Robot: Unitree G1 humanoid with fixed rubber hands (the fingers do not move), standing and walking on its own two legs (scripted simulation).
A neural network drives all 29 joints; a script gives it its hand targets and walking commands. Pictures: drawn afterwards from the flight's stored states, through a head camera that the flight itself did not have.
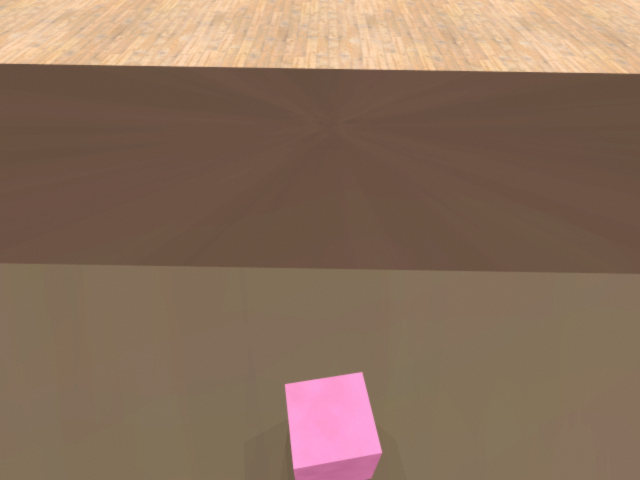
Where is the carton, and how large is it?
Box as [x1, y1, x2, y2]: [285, 372, 381, 479]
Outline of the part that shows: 361,372 285,384 295,479 366,479 371,477 381,454 381,450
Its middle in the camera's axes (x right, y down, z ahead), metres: +0.02 +0.54 +1.06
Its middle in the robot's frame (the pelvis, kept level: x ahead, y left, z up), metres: +0.40 -0.01 -0.66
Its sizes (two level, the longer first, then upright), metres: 0.210 0.200 0.250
